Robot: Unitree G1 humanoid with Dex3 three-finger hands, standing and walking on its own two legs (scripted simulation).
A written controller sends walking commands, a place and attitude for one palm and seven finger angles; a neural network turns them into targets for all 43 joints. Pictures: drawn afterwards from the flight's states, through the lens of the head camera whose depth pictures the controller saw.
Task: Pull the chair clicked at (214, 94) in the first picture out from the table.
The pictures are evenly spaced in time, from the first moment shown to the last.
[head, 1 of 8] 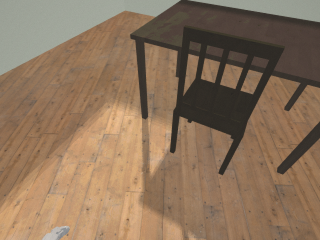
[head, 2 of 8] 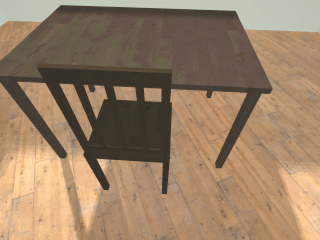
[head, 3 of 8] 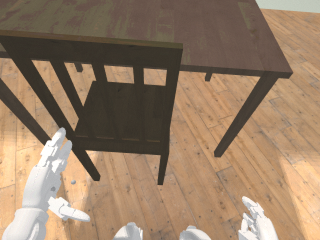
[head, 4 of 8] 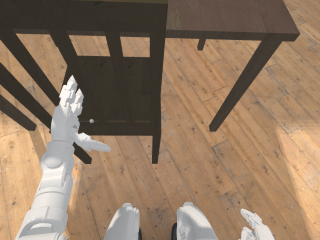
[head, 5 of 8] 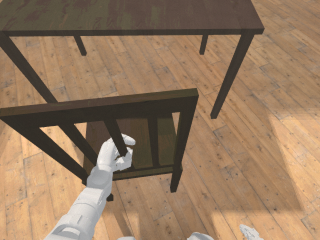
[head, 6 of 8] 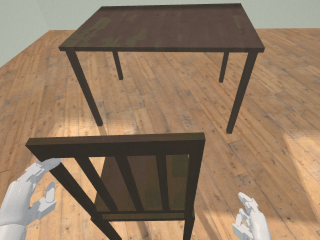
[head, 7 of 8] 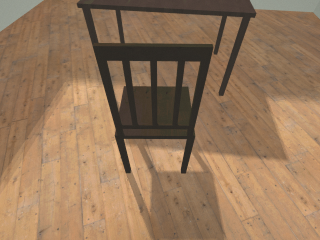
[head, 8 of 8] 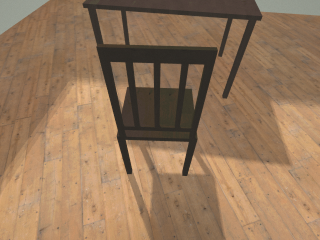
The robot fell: no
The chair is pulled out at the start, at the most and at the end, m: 0.00 0.64 0.64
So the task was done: yes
